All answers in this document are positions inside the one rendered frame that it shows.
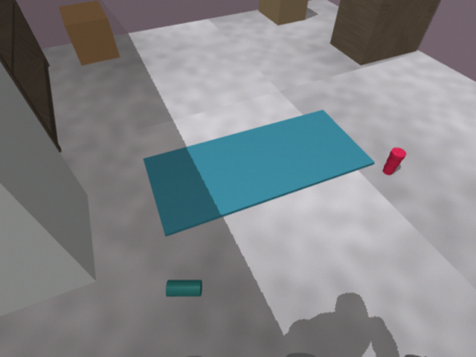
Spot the bookshelf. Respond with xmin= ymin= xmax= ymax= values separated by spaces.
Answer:
xmin=0 ymin=0 xmax=62 ymax=152

